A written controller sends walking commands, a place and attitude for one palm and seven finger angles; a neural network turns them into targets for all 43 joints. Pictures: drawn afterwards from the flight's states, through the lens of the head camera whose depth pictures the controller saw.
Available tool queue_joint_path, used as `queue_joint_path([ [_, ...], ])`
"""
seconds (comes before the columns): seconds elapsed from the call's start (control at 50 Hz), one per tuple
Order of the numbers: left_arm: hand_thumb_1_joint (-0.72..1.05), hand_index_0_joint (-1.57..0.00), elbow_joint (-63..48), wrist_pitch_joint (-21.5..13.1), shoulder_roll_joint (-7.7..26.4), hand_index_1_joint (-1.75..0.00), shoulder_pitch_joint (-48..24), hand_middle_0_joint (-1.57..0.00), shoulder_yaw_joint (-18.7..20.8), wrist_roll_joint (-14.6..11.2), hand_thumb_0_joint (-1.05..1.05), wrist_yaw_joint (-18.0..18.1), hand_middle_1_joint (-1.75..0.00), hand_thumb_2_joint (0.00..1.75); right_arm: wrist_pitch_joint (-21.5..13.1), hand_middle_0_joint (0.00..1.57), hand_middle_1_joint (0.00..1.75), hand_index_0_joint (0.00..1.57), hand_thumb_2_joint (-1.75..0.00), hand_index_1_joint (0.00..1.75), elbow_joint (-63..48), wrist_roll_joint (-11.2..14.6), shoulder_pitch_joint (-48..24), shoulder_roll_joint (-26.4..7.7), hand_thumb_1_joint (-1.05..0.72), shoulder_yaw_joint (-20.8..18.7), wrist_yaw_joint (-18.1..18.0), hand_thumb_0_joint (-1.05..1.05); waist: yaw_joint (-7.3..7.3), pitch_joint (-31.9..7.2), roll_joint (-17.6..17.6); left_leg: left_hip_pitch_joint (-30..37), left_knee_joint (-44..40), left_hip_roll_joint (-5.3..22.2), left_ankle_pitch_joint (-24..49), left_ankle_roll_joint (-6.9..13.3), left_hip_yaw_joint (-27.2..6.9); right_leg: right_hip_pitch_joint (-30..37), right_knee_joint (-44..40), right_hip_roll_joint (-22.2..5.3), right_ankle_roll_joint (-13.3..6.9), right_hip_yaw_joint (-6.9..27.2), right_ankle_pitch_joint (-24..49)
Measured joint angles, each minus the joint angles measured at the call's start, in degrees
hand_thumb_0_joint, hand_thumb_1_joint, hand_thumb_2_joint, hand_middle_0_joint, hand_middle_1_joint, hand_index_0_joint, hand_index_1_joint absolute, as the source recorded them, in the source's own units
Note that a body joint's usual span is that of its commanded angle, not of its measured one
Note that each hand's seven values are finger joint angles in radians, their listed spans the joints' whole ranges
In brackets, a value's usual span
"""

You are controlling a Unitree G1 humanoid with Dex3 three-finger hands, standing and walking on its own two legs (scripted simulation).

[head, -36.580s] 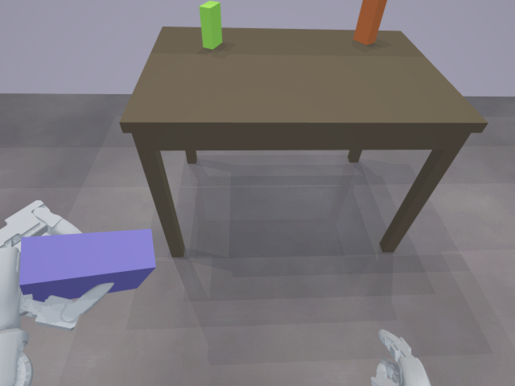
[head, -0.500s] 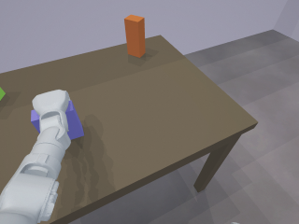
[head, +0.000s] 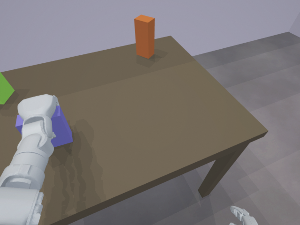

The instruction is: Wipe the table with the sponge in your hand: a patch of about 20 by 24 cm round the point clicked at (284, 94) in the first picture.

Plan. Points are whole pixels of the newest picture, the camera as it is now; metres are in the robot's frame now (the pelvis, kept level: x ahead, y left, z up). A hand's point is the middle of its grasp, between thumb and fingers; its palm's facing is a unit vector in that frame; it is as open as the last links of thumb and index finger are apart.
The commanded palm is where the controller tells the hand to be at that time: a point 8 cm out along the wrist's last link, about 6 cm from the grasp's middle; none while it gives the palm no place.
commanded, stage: wipe back along the first lane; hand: left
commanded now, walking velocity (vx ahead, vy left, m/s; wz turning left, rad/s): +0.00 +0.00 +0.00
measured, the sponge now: (49, 133) +0.36 +0.34 +0.01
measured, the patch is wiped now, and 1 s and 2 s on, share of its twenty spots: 1.00 1.00 1.00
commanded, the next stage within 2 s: lift the sponge slowly off the table in 1.60 s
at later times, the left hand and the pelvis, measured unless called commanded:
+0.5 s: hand (43, 137) +0.32 +0.32 +0.06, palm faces -0.03 -0.03 -1.00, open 9.0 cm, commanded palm +0.29 +0.30 +0.09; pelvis -0.01 +0.01 +0.00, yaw +0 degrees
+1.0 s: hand (46, 151) +0.28 +0.29 +0.06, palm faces +0.00 -0.04 -1.00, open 8.9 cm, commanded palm +0.24 +0.27 +0.09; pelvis -0.01 +0.00 +0.00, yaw +0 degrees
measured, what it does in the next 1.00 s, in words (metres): stands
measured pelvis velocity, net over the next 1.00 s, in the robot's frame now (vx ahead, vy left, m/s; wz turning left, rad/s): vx -0.01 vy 0.00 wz -0.01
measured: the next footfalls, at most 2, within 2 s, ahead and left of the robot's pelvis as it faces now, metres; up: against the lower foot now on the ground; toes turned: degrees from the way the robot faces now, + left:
none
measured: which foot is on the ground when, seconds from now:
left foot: down 0.00-1.00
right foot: down 0.00-1.00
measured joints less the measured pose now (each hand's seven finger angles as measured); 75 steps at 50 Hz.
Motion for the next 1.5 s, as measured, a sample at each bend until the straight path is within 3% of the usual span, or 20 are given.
queue_joint_path([
  [0.12,-0.45,-0.85,-3.3,0.3,1.6,-1.47,3.4,-0.83,-0.4,-1.0,-0.01,-1.5,-1.47,1.13,0.2,0.2,0.3,0.2,-0.9,0.3,-0.4,0.1,1.3,-0.8,-0.91,-0.9,0.2,0.01,0.51,-0.3,0.6,0.3,-0.1,0.2,-0.3,0.0,0.0,0.7,-1.0,0.2,0.0,0.0,0.2],
  [0.26,-0.44,-0.84,-13.6,0.2,-1.3,-1.49,11.5,-0.82,-0.8,-3.1,-0.01,-1.0,-1.48,1.13,0.6,0.2,0.3,0.2,-0.9,0.3,-0.3,0.0,1.7,-1.5,-0.91,-1.7,0.5,0.01,1.55,-0.7,1.5,1.7,-0.2,0.0,-0.7,0.4,0.4,2.1,-1.1,0.0,0.3,0.4,-0.1],
  [0.4,-0.43,-0.83,-17.8,3.7,-3.2,-1.5,14.2,-0.81,-2.2,-2.8,-0.01,1.1,-1.49,1.13,0.6,0.2,0.3,0.2,-0.9,0.3,-0.7,0.3,-0.7,-0.6,-0.91,-0.8,0.8,0.01,2.03,-0.3,1.0,2.7,-0.5,-0.5,-0.1,0.5,0.4,2.7,-0.5,-0.5,0.5,0.4,0.0],
  [0.52,-0.43,-0.83,-17.7,6.7,-4.1,-1.5,13.2,-0.81,-4.2,-2.6,-0.01,0.6,-1.5,1.13,0.5,0.2,0.3,0.2,-0.9,0.3,-1.7,0.6,-2.6,0.1,-0.91,0.2,0.5,0.01,2.31,0.1,0.9,2.8,-0.6,-0.7,0.7,0.5,0.1,2.8,-0.3,-0.7,0.5,0.0,0.4],
  [0.76,-0.43,-0.82,-21.0,6.9,-4.8,-1.5,16.2,-0.81,-5.0,-2.2,-0.01,-0.2,-1.5,1.13,0.4,0.2,0.3,0.2,-0.9,0.3,-2.4,0.3,-2.4,0.6,-0.9,0.9,0.3,0.01,2.87,0.0,1.2,3.5,-0.3,-0.6,0.8,0.4,0.2,3.2,0.3,-0.7,0.4,0.1,0.4],
  [1.22,-0.42,-0.82,-38.4,12.1,-7.0,-1.51,31.0,-0.8,-7.1,-3.4,0.02,0.8,-1.51,1.13,-0.9,0.2,0.3,0.2,-0.9,0.3,-2.5,0.1,-6.0,0.0,-0.91,0.7,1.0,0.01,4.59,0.6,2.4,7.6,-1.6,-0.2,0.3,-0.3,0.7,6.4,0.5,-0.3,-0.3,0.7,-0.5],
  [1.5,-0.42,-0.82,-45.0,12.1,-7.1,-1.5,37.6,-0.79,-7.0,-3.5,0.03,0.4,-1.52,1.12,-1.7,0.2,0.3,0.2,-0.9,0.3,-3.2,-0.3,-7.4,0.3,-0.91,1.2,1.3,0.01,5.14,0.8,2.7,8.9,-1.8,0.4,0.2,-0.9,1.0,7.3,0.7,0.4,-0.9,1.1,-0.6],
])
